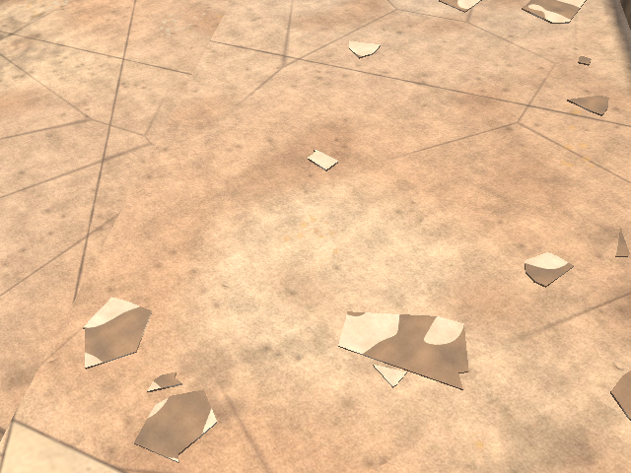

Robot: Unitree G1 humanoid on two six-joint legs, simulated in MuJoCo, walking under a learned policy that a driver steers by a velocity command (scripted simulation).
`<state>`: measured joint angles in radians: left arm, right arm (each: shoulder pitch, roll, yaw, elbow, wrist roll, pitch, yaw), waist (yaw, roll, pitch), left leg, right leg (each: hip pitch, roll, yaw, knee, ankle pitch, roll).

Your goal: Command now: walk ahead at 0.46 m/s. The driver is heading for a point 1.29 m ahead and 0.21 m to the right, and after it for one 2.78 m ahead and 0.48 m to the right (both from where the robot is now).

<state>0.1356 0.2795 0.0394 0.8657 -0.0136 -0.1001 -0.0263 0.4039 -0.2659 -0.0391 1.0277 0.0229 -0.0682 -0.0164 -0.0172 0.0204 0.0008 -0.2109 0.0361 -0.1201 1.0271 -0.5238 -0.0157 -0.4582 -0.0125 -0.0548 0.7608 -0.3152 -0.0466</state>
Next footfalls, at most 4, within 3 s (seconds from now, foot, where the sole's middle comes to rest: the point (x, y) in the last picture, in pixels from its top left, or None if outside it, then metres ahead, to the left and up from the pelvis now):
0.52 left None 0.46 0.09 -0.75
0.90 right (417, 457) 0.54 -0.15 -0.75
1.78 right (404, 331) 0.84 -0.16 -0.75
2.34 left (297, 243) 1.13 0.09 -0.75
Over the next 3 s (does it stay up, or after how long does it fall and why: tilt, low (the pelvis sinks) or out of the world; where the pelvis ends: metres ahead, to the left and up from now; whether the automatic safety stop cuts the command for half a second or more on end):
stays up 1.28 -0.08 0.01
